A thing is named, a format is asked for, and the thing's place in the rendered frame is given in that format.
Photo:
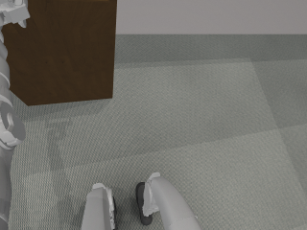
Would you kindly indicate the robot left shin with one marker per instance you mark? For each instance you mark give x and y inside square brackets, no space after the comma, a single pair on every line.
[111,215]

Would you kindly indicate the robot left forearm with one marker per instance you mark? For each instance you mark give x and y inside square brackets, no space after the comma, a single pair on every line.
[5,79]

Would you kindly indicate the cabinet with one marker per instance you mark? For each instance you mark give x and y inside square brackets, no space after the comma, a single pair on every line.
[66,52]

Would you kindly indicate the robot left upper arm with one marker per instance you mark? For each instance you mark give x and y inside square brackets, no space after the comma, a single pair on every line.
[12,133]

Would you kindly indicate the robot left hand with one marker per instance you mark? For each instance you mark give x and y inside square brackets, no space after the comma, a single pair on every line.
[14,11]

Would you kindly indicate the robot shin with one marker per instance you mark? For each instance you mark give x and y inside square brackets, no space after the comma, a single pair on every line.
[111,215]
[148,209]

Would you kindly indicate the robot right shin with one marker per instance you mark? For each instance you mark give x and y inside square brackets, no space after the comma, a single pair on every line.
[148,209]

